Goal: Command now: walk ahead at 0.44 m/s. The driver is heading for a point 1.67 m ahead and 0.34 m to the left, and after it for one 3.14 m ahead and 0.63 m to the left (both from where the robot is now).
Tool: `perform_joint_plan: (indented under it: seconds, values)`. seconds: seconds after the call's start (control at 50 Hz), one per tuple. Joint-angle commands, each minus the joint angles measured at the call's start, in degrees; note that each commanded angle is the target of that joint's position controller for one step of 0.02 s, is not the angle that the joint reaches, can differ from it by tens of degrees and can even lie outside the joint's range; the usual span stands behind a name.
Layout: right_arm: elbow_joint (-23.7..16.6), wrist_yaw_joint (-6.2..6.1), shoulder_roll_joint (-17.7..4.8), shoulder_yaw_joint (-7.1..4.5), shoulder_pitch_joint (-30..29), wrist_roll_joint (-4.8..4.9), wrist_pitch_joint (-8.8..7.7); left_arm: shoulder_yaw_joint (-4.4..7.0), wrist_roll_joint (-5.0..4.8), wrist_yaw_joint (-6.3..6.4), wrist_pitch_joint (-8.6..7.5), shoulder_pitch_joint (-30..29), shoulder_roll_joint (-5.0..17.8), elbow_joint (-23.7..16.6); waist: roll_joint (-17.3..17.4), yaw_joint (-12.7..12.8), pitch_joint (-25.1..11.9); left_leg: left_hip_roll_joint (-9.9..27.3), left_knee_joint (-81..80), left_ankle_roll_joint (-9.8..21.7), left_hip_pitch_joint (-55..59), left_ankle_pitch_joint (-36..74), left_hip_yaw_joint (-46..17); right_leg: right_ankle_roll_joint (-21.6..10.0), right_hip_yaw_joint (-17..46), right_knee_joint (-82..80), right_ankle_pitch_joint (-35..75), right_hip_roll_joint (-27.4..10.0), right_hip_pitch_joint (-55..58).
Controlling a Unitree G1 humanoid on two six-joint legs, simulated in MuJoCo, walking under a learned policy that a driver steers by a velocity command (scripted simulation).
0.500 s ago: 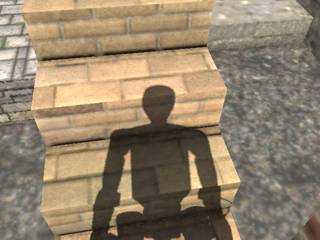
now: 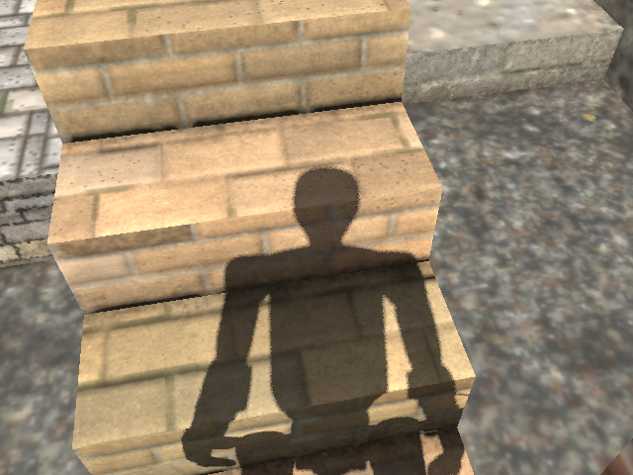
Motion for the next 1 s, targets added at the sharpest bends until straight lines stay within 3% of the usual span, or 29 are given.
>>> perform_joint_plan:
  seconds: [0.02, 0.08, 0.1, 0.2, 0.36, 0.38, 0.48, 1.0]
  values:
    - [-2.7, -0.08, -4.0, -0.73, 1.9, -0.06, -0.61, 1.08, 0.06, 0.09, -0.31, 0.8, 4.5, -2.4, -1.4, 0.1, -1.1, 5.9, -0.3, 2.1, 1.5, 21.6, -3.9, -1.1, 4.2, -1.5, 14.8, -5.3, 1.1]
    - [-3.5, -0.04, -3.9, -0.6, 0.5, -0.15, -0.75, 1.14, 0.18, 0.02, -0.27, -1.2, 4.4, -3.0, -1.4, 0.1, -1.6, 6.1, -0.6, 1.8, 1.6, 22.1, -3.9, -1.2, 4.4, -1.9, 16.0, -5.5, 1.8]
    - [-4.0, 0.75, -1.8, 0.14, -0.9, -0.09, -0.84, 1.26, 0.25, -1.09, 0.24, -2.1, 5.1, -3.6, 3.6, -0.2, -1.1, 5.7, -0.7, 0.8, 0.0, 22.1, -2.9, -1.2, 5.1, -1.9, 18.5, -6.3, 2.1]
    - [-4.9, 1.25, -3.3, -0.01, -1.4, -0.19, -1.05, 1.32, 0.31, -1.72, 0.58, -4.1, 4.9, -4.2, -1.7, -0.5, -3.4, 6.0, -1.0, 0.6, 0.2, 19.9, -3.2, -0.9, 4.8, -1.9, 18.8, -6.2, 3.4]
    - [-5.8, 1.68, -3.2, 0.1, -3.1, -0.55, -1.22, 1.41, 0.51, -2.23, 0.67, -6.0, 5.1, -4.5, -1.2, -0.5, -3.1, 6.3, -2.3, 0.5, 0.3, 17.7, -3.3, -0.7, 5.1, -3.1, 13.7, -6.0, 2.4]
    - [-5.4, 0.96, -5.1, -0.5, -2.5, -0.85, -1.33, 1.39, 0.53, -1.19, 0.28, -6.1, 4.5, -4.4, -5.8, -0.1, -3.6, 6.7, -2.3, 1.2, 1.8, 17.8, -4.4, -0.7, 4.3, -3.0, 12.2, -5.2, 2.2]
    - [-5.5, 0.73, -3.7, -0.18, -3.5, -0.67, -1.33, 1.4, 0.7, -0.92, 0.09, -6.4, 4.9, -4.1, 0.2, 0.0, -2.3, 6.6, -3.0, 1.0, 1.8, 17.4, -4.0, -0.8, 5.0, -3.7, 10.4, -5.5, 1.3]
    - [-5.6, 1.03, -4.8, -0.19, -3.3, -0.76, -1.4, 0.95, 0.71, -1.24, -0.02, -6.7, 5.1, -3.4, -0.7, 0.0, -2.1, 6.7, -3.8, 0.9, 1.6, 14.5, -4.1, -0.5, 5.1, -4.3, 9.1, -5.5, 0.8]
